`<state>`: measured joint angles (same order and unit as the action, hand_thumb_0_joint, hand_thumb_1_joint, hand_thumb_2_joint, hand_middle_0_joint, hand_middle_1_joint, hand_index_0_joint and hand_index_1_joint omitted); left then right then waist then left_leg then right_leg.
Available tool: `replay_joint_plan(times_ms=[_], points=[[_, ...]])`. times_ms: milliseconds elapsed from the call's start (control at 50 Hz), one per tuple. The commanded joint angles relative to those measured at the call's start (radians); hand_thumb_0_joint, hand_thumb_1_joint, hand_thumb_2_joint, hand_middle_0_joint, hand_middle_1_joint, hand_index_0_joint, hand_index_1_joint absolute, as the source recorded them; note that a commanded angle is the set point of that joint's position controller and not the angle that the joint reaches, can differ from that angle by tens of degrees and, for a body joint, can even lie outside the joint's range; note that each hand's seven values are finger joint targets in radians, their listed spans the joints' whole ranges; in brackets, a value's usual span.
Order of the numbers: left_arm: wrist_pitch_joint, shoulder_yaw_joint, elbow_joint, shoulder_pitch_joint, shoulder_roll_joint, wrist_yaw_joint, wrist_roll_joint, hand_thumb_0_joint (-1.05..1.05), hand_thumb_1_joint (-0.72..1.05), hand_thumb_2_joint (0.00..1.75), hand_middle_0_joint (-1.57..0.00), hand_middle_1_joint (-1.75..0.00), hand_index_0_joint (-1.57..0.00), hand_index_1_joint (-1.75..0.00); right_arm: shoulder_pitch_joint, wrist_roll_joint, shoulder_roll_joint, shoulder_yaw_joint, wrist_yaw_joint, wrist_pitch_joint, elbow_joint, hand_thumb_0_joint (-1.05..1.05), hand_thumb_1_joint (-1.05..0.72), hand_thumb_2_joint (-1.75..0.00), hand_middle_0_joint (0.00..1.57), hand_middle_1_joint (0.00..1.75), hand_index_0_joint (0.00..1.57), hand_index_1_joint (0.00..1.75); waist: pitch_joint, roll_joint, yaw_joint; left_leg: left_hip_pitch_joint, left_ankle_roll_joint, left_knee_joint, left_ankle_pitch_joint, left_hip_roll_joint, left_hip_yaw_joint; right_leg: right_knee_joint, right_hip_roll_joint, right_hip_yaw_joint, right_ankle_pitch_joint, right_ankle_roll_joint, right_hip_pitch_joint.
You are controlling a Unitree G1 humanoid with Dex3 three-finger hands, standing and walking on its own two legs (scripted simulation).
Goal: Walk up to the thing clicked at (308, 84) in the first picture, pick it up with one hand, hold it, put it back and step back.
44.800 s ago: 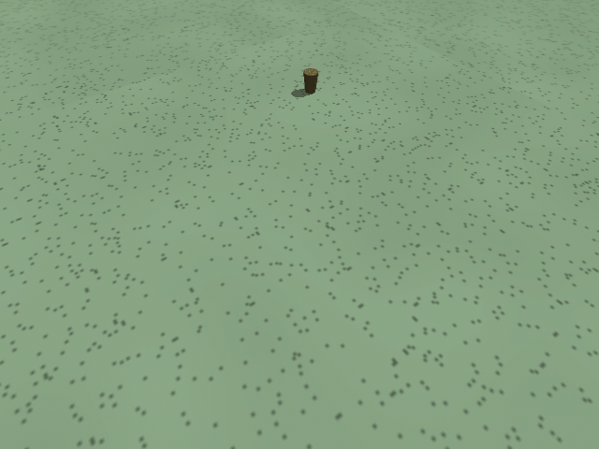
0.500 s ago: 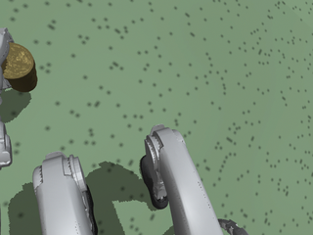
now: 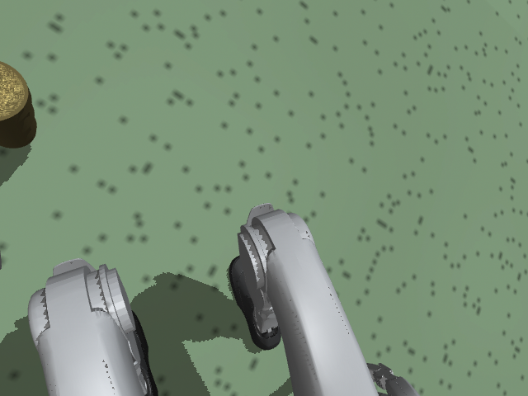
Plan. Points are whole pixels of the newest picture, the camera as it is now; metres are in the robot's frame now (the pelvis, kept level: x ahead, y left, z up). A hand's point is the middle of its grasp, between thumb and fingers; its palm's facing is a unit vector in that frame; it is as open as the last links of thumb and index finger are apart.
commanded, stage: lower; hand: left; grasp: from the side
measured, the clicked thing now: (0, 112) +0.55 +0.24 -0.23
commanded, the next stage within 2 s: rest in 0.18 s
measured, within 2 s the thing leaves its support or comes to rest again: rests again in 1.36 s
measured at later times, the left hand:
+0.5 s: hand out of the picture +0.54 +0.25 -0.21, palm faces -0.47 -0.06 -0.88, open 11.4 cm
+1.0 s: hand out of the picture +0.55 +0.26 -0.21, palm faces -0.45 -0.06 -0.89, open 11.4 cm
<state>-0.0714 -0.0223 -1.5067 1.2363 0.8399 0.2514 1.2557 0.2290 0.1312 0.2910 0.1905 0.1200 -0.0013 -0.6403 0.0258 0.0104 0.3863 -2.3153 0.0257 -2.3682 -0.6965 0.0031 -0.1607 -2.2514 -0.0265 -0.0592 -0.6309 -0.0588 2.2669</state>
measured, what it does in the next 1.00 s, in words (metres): stands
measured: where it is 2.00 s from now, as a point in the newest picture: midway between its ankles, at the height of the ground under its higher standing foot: (201, 346)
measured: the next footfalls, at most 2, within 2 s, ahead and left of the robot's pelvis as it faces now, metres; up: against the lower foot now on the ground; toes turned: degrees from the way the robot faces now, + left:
none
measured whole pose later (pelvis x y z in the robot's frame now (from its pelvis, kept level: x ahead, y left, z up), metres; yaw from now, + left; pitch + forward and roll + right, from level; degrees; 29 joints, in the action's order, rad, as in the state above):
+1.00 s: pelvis +0.00 +0.01 -0.03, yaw -3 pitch +33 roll -12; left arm -0.11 0.00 -1.63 1.30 0.95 0.36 1.27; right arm 0.20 0.16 0.32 0.28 0.13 -0.07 -0.62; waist 0.10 0.05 0.43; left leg -2.37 0.01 -2.47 -0.70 0.00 -0.21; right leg -2.31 -0.04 -0.10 -0.62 -0.07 2.29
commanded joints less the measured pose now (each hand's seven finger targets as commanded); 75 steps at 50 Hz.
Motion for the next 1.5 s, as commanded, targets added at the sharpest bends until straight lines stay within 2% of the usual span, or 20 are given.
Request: replay_joint_plan(times_ms=[0,140,160,180,240,260,340,500,560,740,840,960,980,1020,1160,1200,1320,1380,1440,1480], points=[[-0.014,-0.01,0.208,0.461,0.241,0.055,-0.012,0.0,0.68,1.14,-1.03,-1.02,-1.03,-1.02,0.254,0.002,0.273,-0.075,-0.012,0.007,-0.026,0.0,-0.92,-0.9,0.2,0.3,0.2,0.3,-0.763,-0.439,0.037,0.504,-0.041,0.226,0.252,-0.007,0.101,0.175,-0.026,-0.109,0.272,0.086,-0.446],[-0.026,-0.011,0.222,0.479,0.257,0.077,-0.012,0.0,0.72,1.15,-1.03,-1.09,-1.04,-1.07,0.242,0.008,0.275,-0.065,-0.007,0.002,-0.019,0.0,-0.92,-0.91,0.2,0.3,0.2,0.3,-0.789,-0.473,0.046,0.514,-0.039,0.196,0.277,-0.011,0.098,0.148,-0.03,-0.116,0.303,0.083,-0.473],[-0.029,-0.024,0.256,0.507,0.282,0.087,-0.015,0.0,0.71,1.14,-1.02,-1.07,-1.04,-1.06,0.241,0.006,0.282,-0.063,-0.009,0.003,-0.021,0.0,-0.92,-0.91,0.2,0.3,0.2,0.3,-0.817,-0.498,0.027,0.532,-0.037,0.201,0.289,-0.009,0.102,0.143,-0.028,-0.115,0.311,0.086,-0.464],[-0.02,-0.017,0.186,0.462,0.263,0.09,-0.008,0.0,0.73,1.15,-1.03,-1.09,-1.05,-1.07,0.235,0.008,0.28,-0.063,-0.009,0.001,-0.018,0.0,-0.92,-0.9,0.2,0.3,0.2,0.3,-0.789,-0.488,0.04,0.535,-0.036,0.196,0.286,-0.011,0.098,0.139,-0.028,-0.12,0.305,0.085,-0.444],[-0.022,-0.009,0.195,0.482,0.248,0.101,-0.008,0.0,0.73,1.18,-1.03,-1.11,-1.04,-1.09,0.231,0.01,0.281,-0.062,-0.008,-0.005,-0.022,0.0,-0.92,-0.9,0.2,0.3,0.2,0.3,-0.769,-0.503,0.056,0.529,-0.034,0.196,0.265,-0.012,0.092,0.132,-0.03,-0.13,0.285,0.089,-0.419],[-0.026,-0.02,0.23,0.514,0.274,0.107,-0.01,0.0,0.73,1.17,-1.02,-1.1,-1.04,-1.08,0.228,0.008,0.287,-0.063,-0.01,-0.005,-0.022,0.0,-0.91,-0.9,0.2,0.3,0.2,0.3,-0.781,-0.507,0.048,0.516,-0.037,0.191,0.259,-0.011,0.095,0.133,-0.03,-0.13,0.284,0.088,-0.418],[-0.021,-0.008,0.155,0.464,0.257,0.115,-0.005,0.0,0.65,1.15,-0.95,-1.07,-0.97,-1.06,0.232,0.014,0.294,-0.052,-0.009,-0.015,-0.023,0.0,-0.91,-0.9,0.2,0.3,0.2,0.3,-0.729,-0.447,0.07,0.469,-0.044,0.16,0.268,-0.011,0.094,0.134,-0.031,-0.131,0.302,0.084,-0.442],[-0.025,-0.015,0.14,0.468,0.293,0.14,-0.01,0.0,0.63,1.13,-0.93,-1.08,-0.95,-1.06,0.213,0.017,0.299,-0.033,-0.007,-0.03,-0.017,0.0,-0.9,-0.9,0.2,0.3,0.2,0.3,-0.757,-0.478,0.065,0.47,-0.043,0.156,0.261,-0.018,0.083,0.116,-0.038,-0.138,0.297,0.083,-0.455],[-0.021,0.005,0.076,0.437,0.255,0.139,-0.008,0.0,0.62,1.13,-0.91,-1.08,-0.94,-1.05,0.216,0.018,0.314,-0.03,-0.005,-0.039,-0.017,0.0,-0.9,-0.9,0.2,0.3,0.2,0.3,-0.658,-0.451,0.095,0.451,-0.041,0.158,0.253,-0.019,0.071,0.116,-0.037,-0.157,0.281,0.088,-0.396],[-0.037,0.023,0.034,0.434,0.282,0.142,-0.003,0.0,0.54,1.1,-0.85,-1.08,-0.88,-1.05,0.211,0.023,0.319,-0.008,-0.005,-0.051,-0.012,0.0,-0.9,-0.9,0.2,0.3,0.2,0.3,-0.643,-0.414,0.099,0.395,-0.049,0.146,0.215,-0.021,0.065,0.123,-0.046,-0.158,0.257,0.082,-0.432],[-0.04,0.021,0.053,0.44,0.283,0.147,-0.004,0.0,0.14,1.03,-0.54,-1.09,-0.57,-1.06,0.213,0.027,0.328,-0.006,-0.005,-0.059,-0.009,0.0,-0.9,-0.9,0.2,0.3,0.2,0.3,-0.634,-0.448,0.101,0.443,-0.042,0.156,0.228,-0.023,0.058,0.121,-0.044,-0.167,0.263,0.085,-0.411],[-0.036,0.019,0.061,0.455,0.296,0.158,0.0,0.0,-0.07,1.07,-0.4,-1.1,-0.42,-1.08,0.208,0.03,0.333,-0.005,-0.005,-0.062,-0.008,0.0,-0.9,-0.9,0.2,0.3,0.2,0.3,-0.639,-0.459,0.105,0.429,-0.043,0.153,0.218,-0.024,0.056,0.121,-0.044,-0.167,0.26,0.084,-0.411],[-0.031,0.025,0.029,0.43,0.278,0.156,-0.001,0.0,-0.1,1.04,-0.38,-1.09,-0.4,-1.07,0.209,0.029,0.334,-0.006,-0.004,-0.066,-0.007,0.0,-0.9,-0.9,0.2,0.3,0.2,0.3,-0.601,-0.457,0.106,0.432,-0.039,0.158,0.218,-0.023,0.053,0.117,-0.042,-0.17,0.254,0.089,-0.389],[-0.028,0.02,0.061,0.445,0.297,0.16,0.003,0.0,-0.16,1.06,-0.34,-1.1,-0.36,-1.08,0.21,0.03,0.333,-0.003,-0.003,-0.064,-0.01,0.0,-0.9,-0.9,0.2,0.3,0.2,0.3,-0.641,-0.491,0.098,0.459,-0.036,0.163,0.231,-0.026,0.052,0.114,-0.046,-0.171,0.267,0.088,-0.405],[-0.014,0.029,0.031,0.418,0.277,0.145,-0.01,0.0,-0.27,1.06,-0.23,-1.15,-0.26,-1.13,0.21,0.034,0.341,-0.005,0.0,-0.067,-0.007,0.0,-0.9,-0.9,0.2,0.3,0.2,0.3,-0.59,-0.451,0.106,0.424,-0.04,0.154,0.204,-0.025,0.05,0.121,-0.046,-0.175,0.242,0.09,-0.383],[-0.018,0.034,0.065,0.434,0.286,0.139,-0.011,0.0,-0.3,1.08,-0.21,-1.17,-0.24,-1.15,0.208,0.034,0.331,0.001,0.0,-0.064,-0.007,0.0,-0.9,-0.9,0.2,0.3,0.2,0.3,-0.631,-0.469,0.106,0.44,-0.04,0.158,0.213,-0.027,0.052,0.122,-0.048,-0.171,0.255,0.086,-0.421],[-0.023,0.035,0.068,0.426,0.289,0.122,-0.024,0.0,-0.35,1.11,-0.16,-1.24,-0.18,-1.21,0.205,0.033,0.338,0.003,-0.001,-0.059,0.002,0.0,-0.9,-0.9,0.2,0.3,0.2,0.3,-0.622,-0.449,0.102,0.415,-0.039,0.152,0.222,-0.026,0.047,0.123,-0.048,-0.174,0.255,0.089,-0.424],[-0.021,0.03,0.07,0.41,0.291,0.111,-0.018,0.0,-0.36,1.12,-0.15,-1.23,-0.17,-1.21,0.213,0.037,0.345,-0.001,0.0,-0.057,0.005,0.0,-0.9,-0.9,0.2,0.3,0.2,0.3,-0.583,-0.441,0.102,0.417,-0.037,0.154,0.212,-0.025,0.048,0.13,-0.045,-0.176,0.241,0.091,-0.402],[-0.025,0.032,0.103,0.411,0.294,0.108,-0.013,0.0,-0.37,1.14,-0.13,-1.27,-0.16,-1.24,0.208,0.035,0.345,-0.001,-0.001,-0.051,0.01,0.0,-0.9,-0.9,0.2,0.3,0.2,0.3,-0.634,-0.471,0.09,0.47,-0.031,0.156,0.248,-0.028,0.043,0.119,-0.046,-0.179,0.267,0.093,-0.407],[-0.028,0.036,0.103,0.41,0.282,0.106,-0.013,0.0,-0.36,1.15,-0.13,-1.29,-0.16,-1.26,0.215,0.037,0.347,-0.003,0.0,-0.05,0.014,0.0,-0.9,-0.9,0.2,0.3,0.2,0.3,-0.617,-0.469,0.103,0.465,-0.029,0.158,0.246,-0.027,0.04,0.121,-0.044,-0.181,0.264,0.095,-0.402]])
